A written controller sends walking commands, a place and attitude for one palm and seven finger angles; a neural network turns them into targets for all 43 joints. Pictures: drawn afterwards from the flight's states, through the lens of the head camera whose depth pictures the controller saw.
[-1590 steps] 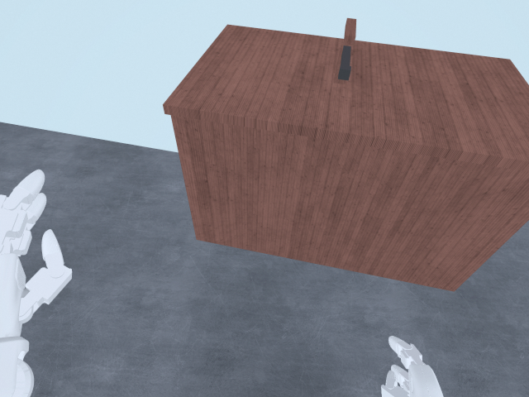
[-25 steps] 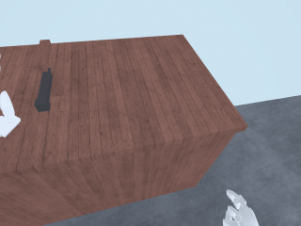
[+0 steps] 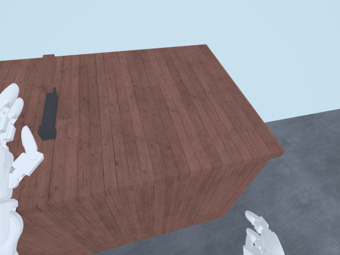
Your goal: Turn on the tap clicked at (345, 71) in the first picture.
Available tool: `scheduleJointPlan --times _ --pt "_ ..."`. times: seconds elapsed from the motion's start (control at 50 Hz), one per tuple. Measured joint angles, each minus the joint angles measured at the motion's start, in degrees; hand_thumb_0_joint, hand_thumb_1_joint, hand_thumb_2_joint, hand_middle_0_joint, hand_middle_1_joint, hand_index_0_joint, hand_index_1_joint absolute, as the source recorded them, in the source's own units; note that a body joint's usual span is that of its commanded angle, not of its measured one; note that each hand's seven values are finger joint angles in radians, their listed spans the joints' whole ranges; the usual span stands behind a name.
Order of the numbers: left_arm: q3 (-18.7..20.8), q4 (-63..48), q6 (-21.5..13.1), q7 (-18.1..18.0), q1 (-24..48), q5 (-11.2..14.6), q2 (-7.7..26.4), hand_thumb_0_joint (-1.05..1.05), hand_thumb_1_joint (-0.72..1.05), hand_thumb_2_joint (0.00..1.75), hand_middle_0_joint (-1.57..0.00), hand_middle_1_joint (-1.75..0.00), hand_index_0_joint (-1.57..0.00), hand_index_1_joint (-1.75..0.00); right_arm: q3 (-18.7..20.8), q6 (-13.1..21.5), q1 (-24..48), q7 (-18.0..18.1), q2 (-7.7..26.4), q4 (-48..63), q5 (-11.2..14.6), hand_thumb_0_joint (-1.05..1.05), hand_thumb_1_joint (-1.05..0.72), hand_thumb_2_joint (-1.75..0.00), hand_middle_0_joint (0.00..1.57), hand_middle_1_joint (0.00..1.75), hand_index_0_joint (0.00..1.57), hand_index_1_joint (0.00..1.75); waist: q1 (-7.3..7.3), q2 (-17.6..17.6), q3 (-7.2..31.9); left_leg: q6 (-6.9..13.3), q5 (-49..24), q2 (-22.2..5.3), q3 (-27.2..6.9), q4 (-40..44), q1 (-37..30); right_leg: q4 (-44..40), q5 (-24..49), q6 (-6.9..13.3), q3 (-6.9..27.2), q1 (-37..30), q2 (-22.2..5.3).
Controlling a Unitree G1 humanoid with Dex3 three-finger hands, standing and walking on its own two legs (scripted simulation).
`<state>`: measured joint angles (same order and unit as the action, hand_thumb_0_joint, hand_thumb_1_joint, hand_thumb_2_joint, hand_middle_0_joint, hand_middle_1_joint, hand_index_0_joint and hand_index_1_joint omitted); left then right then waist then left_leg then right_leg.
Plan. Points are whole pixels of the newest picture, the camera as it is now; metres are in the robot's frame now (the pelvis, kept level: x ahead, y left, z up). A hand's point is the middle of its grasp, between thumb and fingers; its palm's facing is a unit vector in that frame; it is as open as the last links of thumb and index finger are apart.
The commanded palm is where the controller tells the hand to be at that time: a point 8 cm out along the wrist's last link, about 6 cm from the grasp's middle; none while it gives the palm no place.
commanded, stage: come to a stop and stand still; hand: left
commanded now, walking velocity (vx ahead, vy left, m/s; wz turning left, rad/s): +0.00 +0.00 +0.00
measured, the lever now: (47, 132) +0.33 +0.33 +0.09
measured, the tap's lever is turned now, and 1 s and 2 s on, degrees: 0 0 0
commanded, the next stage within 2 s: look again from close up in 0.44 s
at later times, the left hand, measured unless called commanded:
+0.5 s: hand (45, 158) +0.23 +0.26 +0.15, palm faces +0.41 -0.84 -0.36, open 7.4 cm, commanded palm +0.17 +0.28 +0.18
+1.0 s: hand (28, 146) +0.24 +0.28 +0.18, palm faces +0.47 -0.77 -0.43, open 7.4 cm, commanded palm +0.15 +0.27 +0.18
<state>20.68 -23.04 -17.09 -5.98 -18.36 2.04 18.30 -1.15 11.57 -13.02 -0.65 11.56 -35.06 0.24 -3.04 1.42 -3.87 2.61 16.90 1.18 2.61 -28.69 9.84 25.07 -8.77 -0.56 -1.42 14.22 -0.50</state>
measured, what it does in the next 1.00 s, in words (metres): stands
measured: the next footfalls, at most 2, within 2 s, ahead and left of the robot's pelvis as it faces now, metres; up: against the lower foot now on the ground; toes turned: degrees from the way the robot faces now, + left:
none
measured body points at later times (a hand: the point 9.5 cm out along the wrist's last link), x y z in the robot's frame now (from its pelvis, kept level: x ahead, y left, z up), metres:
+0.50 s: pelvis +0.02 +0.00 +0.00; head +0.04 +0.02 +0.45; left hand +0.20 +0.30 +0.17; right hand +0.20 -0.21 -0.07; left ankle -0.01 +0.08 -0.74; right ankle +0.05 -0.13 -0.74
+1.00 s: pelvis +0.00 -0.01 +0.00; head +0.03 +0.01 +0.45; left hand +0.20 +0.32 +0.20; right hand +0.18 -0.23 -0.08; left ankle -0.01 +0.08 -0.74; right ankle +0.05 -0.13 -0.74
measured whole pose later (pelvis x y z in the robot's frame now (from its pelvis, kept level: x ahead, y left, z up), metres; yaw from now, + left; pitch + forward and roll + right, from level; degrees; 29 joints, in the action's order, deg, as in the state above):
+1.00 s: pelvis +0.00 -0.01 +0.00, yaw +1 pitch -1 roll -1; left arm 24.8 -17.2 -14.8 -4.0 -11.6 0.4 26.5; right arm -1.2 8.7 -12.7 1.2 10.9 -34.6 -0.4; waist -4.1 2.6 -5.4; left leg 1.9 15.4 0.8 1.5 -27.2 10.9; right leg 23.6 -7.7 0.4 -2.6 14.8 -0.2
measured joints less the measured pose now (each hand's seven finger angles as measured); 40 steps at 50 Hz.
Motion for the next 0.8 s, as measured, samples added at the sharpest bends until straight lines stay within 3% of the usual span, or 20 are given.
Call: scheduleJointPlan --times 0.16,0.3,0.42,0.56,0.8 --pt "-0.78 -0.67 3.09 1.02 -4.20 0.20 1.76 0.01 0.89 0.90 -0.21 -0.30 -0.21 -0.30 0.81 -2.21 3.10 0.81 0.00 3.07 0.08 0.01 -0.90 -0.90 0.20 0.30 0.20 0.30 2.18 0.88 -1.48 -0.11 0.03 -0.11 0.08 1.57 -0.68 -1.08 -0.25 -0.01 0.12 -0.42 0.17" --pt "1.43 -7.28 2.32 0.28 -6.25 0.98 3.82 0.02 0.89 0.90 -0.21 -0.30 -0.22 -0.30 0.78 -3.26 2.86 1.05 -0.48 3.43 0.06 0.01 -0.90 -0.90 0.20 0.30 0.20 0.30 1.56 0.87 -2.28 -0.27 0.59 -0.19 -0.62 1.25 -0.87 -1.18 -0.84 0.03 -0.58 -1.03 0.19" --pt "1.12 -4.52 3.07 -0.03 -6.65 1.03 2.73 0.01 0.89 0.90 -0.21 -0.30 -0.21 -0.30 0.38 -4.76 2.48 1.22 -0.84 2.42 0.18 0.01 -0.90 -0.90 0.20 0.30 0.20 0.30 1.03 -0.46 -0.90 -0.19 0.57 -0.06 -0.63 1.69 -1.32 -1.46 -0.90 -0.12 -0.57 -1.42 0.07" --pt "-1.04 -1.68 5.69 -0.19 -5.31 1.03 0.63 0.02 0.89 0.90 -0.21 -0.30 -0.21 -0.30 -0.23 -5.44 2.06 1.75 -1.21 2.07 0.08 0.01 -0.90 -0.90 0.20 0.30 0.20 0.30 0.94 -0.15 -0.88 -0.18 -0.20 0.11 -0.73 2.34 -1.82 -1.70 -0.43 -0.01 -0.67 -1.80 -0.10" --pt "-0.07 -3.52 4.26 -0.28 -5.84 0.97 2.26 0.01 0.89 0.90 -0.21 -0.30 -0.21 -0.30 0.28 -5.08 1.04 1.85 -0.46 2.47 0.09 0.01 -0.90 -0.90 0.20 0.30 0.20 0.30 1.41 -0.06 -0.11 -0.34 -1.30 -0.03 -0.77 3.10 -1.39 -2.96 0.91 0.24 -0.74 -1.62 0.05"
